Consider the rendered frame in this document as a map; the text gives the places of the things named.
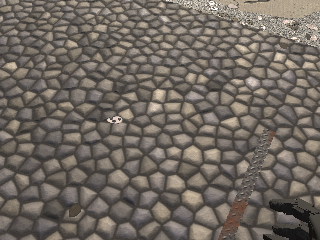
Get robot right hand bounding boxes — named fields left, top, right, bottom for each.
left=263, top=198, right=320, bottom=240

